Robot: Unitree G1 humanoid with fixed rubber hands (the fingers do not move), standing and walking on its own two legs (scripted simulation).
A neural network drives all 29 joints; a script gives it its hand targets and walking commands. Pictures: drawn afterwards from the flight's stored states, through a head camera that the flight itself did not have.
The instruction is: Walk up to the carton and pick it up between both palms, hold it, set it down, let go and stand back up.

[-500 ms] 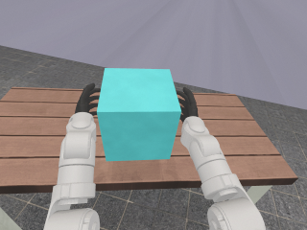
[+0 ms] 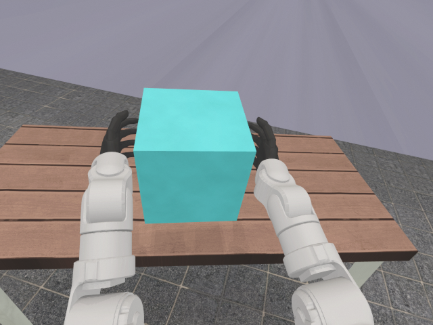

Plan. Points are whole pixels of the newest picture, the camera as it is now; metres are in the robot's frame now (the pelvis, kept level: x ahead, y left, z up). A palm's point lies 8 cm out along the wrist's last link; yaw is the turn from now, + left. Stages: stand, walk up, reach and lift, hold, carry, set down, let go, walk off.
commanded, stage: hold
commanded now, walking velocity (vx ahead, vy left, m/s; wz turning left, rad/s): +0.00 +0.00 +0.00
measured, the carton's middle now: (192, 156) +0.38 +0.02 +0.17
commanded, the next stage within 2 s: none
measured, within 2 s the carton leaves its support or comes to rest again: neither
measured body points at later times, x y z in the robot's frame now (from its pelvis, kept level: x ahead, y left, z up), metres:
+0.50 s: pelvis -0.01 +0.00 +0.00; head -0.07 +0.03 +0.44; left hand +0.37 +0.15 +0.20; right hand +0.36 -0.12 +0.19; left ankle +0.04 +0.12 -0.75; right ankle +0.01 -0.11 -0.75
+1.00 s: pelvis +0.00 +0.00 +0.00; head -0.06 +0.03 +0.44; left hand +0.37 +0.15 +0.20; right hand +0.37 -0.12 +0.19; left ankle +0.04 +0.12 -0.75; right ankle +0.01 -0.11 -0.75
